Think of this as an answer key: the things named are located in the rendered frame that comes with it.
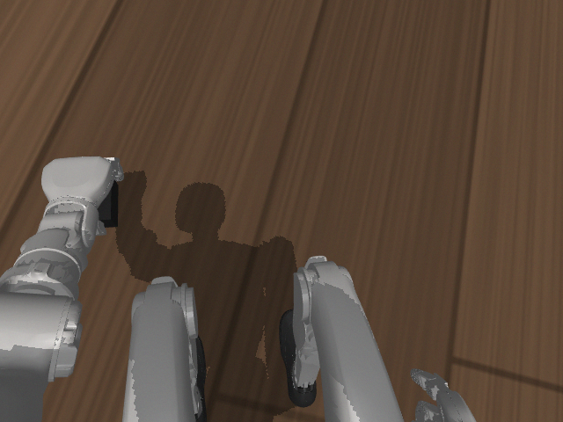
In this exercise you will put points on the small box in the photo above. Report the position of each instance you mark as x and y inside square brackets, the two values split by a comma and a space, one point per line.
[108, 209]

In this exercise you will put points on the left robot hand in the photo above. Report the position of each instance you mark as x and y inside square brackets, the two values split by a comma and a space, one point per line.
[88, 178]

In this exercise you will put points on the right robot hand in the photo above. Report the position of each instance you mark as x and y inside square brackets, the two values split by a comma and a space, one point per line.
[451, 407]

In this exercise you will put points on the right robot foot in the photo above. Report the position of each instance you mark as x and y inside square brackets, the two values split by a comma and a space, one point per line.
[299, 396]

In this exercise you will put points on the left robot arm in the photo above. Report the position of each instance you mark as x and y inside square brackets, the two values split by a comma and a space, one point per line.
[39, 312]

